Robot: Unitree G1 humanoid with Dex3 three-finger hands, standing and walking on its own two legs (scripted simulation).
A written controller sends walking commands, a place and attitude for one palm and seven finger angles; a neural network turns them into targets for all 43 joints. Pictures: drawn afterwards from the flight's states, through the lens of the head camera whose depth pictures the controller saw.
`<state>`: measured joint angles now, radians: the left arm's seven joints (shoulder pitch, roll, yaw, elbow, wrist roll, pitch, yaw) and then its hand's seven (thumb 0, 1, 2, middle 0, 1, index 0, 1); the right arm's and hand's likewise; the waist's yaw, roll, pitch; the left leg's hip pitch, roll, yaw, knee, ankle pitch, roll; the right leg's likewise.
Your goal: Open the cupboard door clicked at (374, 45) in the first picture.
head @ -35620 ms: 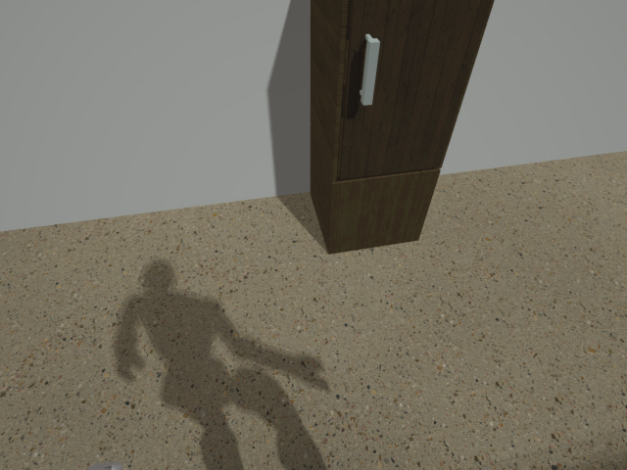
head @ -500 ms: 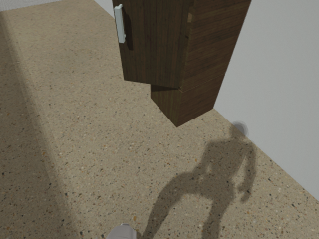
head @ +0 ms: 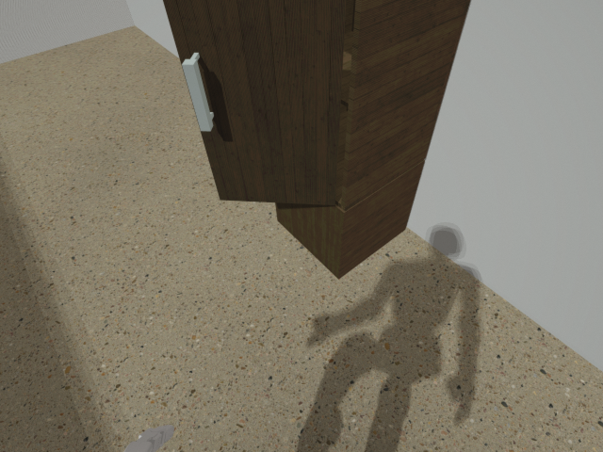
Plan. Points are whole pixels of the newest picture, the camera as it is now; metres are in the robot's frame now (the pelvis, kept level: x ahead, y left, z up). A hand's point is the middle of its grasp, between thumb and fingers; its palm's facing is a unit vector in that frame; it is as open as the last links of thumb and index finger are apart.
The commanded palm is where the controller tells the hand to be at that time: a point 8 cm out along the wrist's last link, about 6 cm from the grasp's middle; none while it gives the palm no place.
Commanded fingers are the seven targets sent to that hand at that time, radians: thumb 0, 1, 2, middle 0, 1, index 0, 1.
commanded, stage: take the last steps up to it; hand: left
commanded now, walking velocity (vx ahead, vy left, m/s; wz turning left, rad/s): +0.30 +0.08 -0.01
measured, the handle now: (201, 92) +0.84 +0.27 +0.04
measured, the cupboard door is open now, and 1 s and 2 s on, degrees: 46 46 46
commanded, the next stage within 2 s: come to a stop and stand still in 0.50 s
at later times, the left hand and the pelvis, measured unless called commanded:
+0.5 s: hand out of the picture +0.12 +0.25 -0.19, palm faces +0.08 -0.98 -0.15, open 7.3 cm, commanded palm none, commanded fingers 0.00 0.90 0.90 -0.20 -0.30 -0.20 -0.30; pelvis +0.19 +0.08 -0.01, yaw -1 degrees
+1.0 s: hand (177, 321) +0.37 +0.27 -0.17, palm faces -0.02 -0.98 -0.21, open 7.3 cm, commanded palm none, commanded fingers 0.00 0.90 0.90 -0.20 -0.30 -0.20 -0.30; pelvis +0.27 +0.09 +0.00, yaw +0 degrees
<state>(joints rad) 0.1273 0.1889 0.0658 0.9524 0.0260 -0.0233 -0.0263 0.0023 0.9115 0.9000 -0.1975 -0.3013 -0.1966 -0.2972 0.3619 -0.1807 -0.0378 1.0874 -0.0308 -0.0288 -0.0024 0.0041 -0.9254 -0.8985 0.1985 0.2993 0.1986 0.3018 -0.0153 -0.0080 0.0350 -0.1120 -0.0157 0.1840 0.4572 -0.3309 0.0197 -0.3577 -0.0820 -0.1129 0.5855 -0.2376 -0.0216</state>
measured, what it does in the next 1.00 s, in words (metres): walks ahead: left foot, then right foot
